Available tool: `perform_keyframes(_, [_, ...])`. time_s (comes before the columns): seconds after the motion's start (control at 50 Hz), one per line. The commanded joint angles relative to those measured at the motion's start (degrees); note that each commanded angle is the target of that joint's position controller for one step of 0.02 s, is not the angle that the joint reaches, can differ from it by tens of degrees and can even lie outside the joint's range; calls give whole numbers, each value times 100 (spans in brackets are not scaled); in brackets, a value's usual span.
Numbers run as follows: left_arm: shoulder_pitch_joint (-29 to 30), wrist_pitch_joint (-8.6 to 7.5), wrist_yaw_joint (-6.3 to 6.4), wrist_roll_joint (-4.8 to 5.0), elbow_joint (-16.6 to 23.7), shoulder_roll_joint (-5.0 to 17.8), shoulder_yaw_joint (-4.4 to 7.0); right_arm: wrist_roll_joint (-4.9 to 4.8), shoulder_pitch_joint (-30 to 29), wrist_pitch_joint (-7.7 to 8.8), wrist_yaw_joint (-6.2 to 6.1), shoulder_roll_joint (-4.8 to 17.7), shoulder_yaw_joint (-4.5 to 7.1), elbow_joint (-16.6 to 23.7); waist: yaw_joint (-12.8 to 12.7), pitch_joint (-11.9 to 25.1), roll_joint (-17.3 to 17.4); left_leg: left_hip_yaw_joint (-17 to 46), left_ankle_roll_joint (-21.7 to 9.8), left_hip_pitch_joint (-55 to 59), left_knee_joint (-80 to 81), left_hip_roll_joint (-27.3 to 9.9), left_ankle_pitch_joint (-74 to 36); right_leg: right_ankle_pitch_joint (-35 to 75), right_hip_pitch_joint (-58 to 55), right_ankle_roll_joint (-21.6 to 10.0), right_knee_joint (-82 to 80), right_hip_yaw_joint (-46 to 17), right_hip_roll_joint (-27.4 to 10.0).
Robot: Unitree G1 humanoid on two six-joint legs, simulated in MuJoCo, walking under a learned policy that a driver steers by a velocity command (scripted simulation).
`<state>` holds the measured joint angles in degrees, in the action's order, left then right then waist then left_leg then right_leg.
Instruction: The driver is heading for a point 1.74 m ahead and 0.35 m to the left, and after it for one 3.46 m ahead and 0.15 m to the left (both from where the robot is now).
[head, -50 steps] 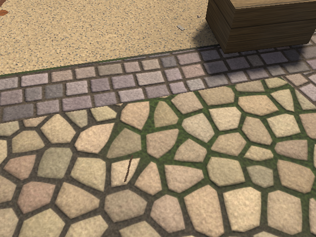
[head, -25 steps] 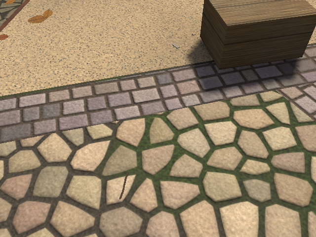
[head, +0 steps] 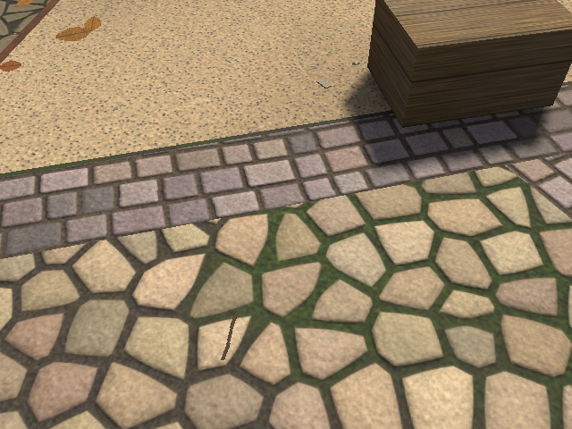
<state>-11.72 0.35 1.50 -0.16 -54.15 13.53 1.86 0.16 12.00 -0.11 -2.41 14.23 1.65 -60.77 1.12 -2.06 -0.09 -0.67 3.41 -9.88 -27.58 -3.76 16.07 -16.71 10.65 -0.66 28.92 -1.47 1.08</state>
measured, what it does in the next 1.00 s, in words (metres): walks ahead: right foot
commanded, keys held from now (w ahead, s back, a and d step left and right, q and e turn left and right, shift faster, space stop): no key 0.24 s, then w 0.76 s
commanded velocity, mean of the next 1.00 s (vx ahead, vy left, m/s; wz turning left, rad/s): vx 0.27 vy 0.00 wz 0.00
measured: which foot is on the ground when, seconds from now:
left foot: down 0.00-0.92, up 0.94-1.00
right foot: down 0.00-0.48, up 0.50-0.90, down 0.92-1.00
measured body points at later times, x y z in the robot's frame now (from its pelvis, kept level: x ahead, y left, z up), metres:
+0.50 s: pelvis +0.04 +0.04 -0.01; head +0.04 +0.05 +0.44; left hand +0.04 +0.30 -0.16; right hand +0.04 -0.22 -0.15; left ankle +0.01 +0.14 -0.74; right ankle -0.01 -0.11 -0.73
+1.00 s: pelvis +0.28 +0.01 -0.02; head +0.32 +0.01 +0.43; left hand +0.48 +0.25 -0.12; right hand +0.21 -0.25 -0.16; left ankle +0.06 +0.14 -0.65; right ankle +0.39 -0.08 -0.74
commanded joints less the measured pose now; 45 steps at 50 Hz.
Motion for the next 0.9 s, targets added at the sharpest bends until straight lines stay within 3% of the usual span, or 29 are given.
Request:
perform_keyframes(0.02, [-43,-56,25,7,115,625,113,-1,179,35,-29,642,106,111,-6,55,2,-90,-81,-80,354,51,-883,1260,52,-120,-512,-176,-230])
perform_keyframes(0.24, [-129,-47,41,24,-262,547,62,-3,426,29,-54,493,64,-31,-34,-15,8,-114,-105,-126,358,97,-823,1154,96,-90,-540,-117,-199])
perform_keyframes(0.28, [-260,-15,62,73,-363,600,89,-52,576,12,-69,422,62,-107,-64,35,-97,-361,-191,-238,118,329,569,-682,146,-210,-601,-83,-97])
perform_keyframes(0.32, [-329,-24,67,120,-342,760,146,-78,428,52,-82,405,68,21,-156,-448,-327,-424,-340,-850,-277,422,1760,-2655,616,-486,-930,-543,-369])
perform_keyframes(0.38, [-737,-202,16,180,-415,1090,271,-123,320,296,35,125,13,216,-284,-672,-1141,-401,-503,-1519,-1578,410,1170,-3536,543,-1151,-1760,-2252,-1496])
perform_keyframes(0.4, [-666,-258,8,181,-376,1072,275,-159,306,379,86,139,24,257,-232,-727,-1129,-209,-638,-1497,-1809,278,1158,-3424,718,-1277,-1875,-2594,-1711])
perform_keyframes(0.44, [-101,-310,-22,220,-192,940,237,-211,677,513,174,94,33,186,153,-762,-1004,-177,-909,-801,-903,198,1161,-2756,1097,-1067,-1637,-2107,-1551])
perform_keyframes(0.46, [295,-297,-37,254,-70,849,208,-194,1225,549,188,100,68,-36,460,-704,-791,-277,-955,223,-2,327,634,-2223,1597,-797,-1221,-1453,-1137])
perform_keyframes(0.48, [478,-324,-48,214,26,606,149,-112,1806,553,187,327,159,-262,613,-491,-141,313,-936,1078,355,51,346,-1334,2069,-485,-86,-700,-629])
perform_keyframes(0.5, [573,-405,-57,156,201,240,56,-111,2533,569,194,983,330,-362,747,-127,1471,2438,-1424,1772,1438,-1203,1195,-891,2851,-47,1982,350,65])
perform_keyframes(0.52, [659,-517,-39,238,357,386,101,-18,2600,646,271,1169,320,-331,654,-194,1746,4205,-1990,1679,1995,-2002,1587,-1585,3537,-91,3170,-48,149])
perform_keyframes(0.54, [545,-588,-68,323,293,507,133,-9,2092,709,268,777,206,-180,348,-583,982,3855,-1940,1578,1897,-1972,1460,-1207,3956,-220,3873,-343,-244])
perform_keyframes(0.56, [347,-638,-118,321,171,490,128,-38,1827,741,282,530,145,-64,222,-629,692,3102,-1705,1592,1836,-1660,1121,-604,4069,-341,4008,-321,-436])
perform_keyframes(0.58, [322,-677,-137,261,108,525,161,-56,1642,733,312,505,125,16,152,-575,509,2496,-1496,1626,1858,-1409,588,-138,4059,-398,3829,-221,-580])
perform_keyframes(0.6, [449,-697,-162,200,124,617,213,-55,1598,702,322,394,83,49,149,-576,497,1982,-1340,1635,1884,-1250,-243,189,3989,-392,3541,-146,-699])
perform_keyframes(0.62, [516,-694,-205,160,139,561,224,-20,1733,651,309,248,36,30,172,-461,555,1571,-1259,1598,1893,-1077,-919,400,3777,-355,3336,-34,-748])
perform_keyframes(0.66, [726,-651,-281,152,202,306,174,2,1944,570,244,260,24,21,208,-381,592,1026,-1271,1559,1878,-904,-1900,650,3589,-203,2817,209,-693])
perform_keyframes(0.74, [1773,-612,-335,174,617,55,32,13,1943,504,114,554,69,148,361,-576,551,506,-1264,835,2179,-708,-1923,1481,2854,-24,1087,526,-399])
perform_keyframes(0.78, [2045,-598,-373,199,739,143,18,-32,2076,517,97,643,113,110,381,-678,649,447,-1314,761,2312,-814,-1849,1700,2547,-58,671,580,-315])
perform_keyframes(0.84, [2212,-622,-434,216,906,342,48,-106,2038,508,95,662,177,74,208,-718,657,349,-1224,1253,2114,-1057,-2437,1692,2410,-297,221,439,-305])
perform_keyframes(0.88, [1783,-650,-440,198,852,612,172,-81,1872,462,95,799,242,133,-147,-255,796,222,-1096,1615,1403,-1138,-4323,1447,1670,-501,184,545,-69])
perform_keyframes(0.9, [1090,-644,-413,209,664,800,287,-51,1763,410,95,839,265,170,-527,216,887,92,-1006,1605,587,-1062,-5311,1352,808,-637,229,649,112])
Velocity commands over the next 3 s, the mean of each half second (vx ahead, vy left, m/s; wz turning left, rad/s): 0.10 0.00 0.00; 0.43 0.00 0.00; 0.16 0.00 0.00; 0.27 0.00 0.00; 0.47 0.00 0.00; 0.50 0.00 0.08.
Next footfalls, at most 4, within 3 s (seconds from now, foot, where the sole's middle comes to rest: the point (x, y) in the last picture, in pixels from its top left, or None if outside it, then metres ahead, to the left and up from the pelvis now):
0.92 right None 0.43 -0.08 -0.77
1.36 left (241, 386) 0.62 0.13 -0.77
1.68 right None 0.46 -0.08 -0.77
2.14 left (218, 345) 0.73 0.19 -0.77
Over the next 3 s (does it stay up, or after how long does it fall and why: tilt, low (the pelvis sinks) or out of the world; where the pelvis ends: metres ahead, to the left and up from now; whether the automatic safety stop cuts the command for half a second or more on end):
stays up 1.06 0.04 0.01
